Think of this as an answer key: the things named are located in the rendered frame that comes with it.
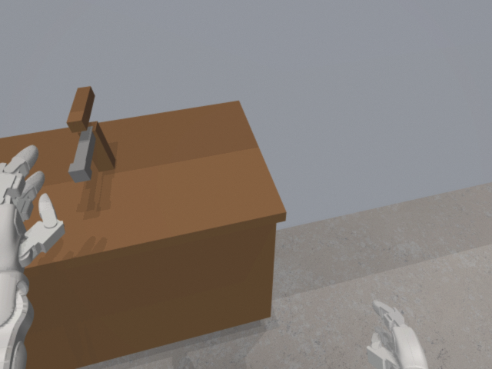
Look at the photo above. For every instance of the robot right hand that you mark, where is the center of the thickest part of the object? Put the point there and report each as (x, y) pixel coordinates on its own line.
(403, 347)

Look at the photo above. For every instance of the robot left hand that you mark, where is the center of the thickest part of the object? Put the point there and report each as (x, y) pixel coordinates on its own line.
(16, 197)

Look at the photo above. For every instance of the left robot forearm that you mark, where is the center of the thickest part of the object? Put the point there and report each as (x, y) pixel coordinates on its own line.
(16, 317)

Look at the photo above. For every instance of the counter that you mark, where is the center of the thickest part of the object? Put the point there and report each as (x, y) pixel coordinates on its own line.
(172, 238)

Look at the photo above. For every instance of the tap lever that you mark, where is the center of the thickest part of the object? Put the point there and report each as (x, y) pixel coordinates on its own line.
(80, 169)

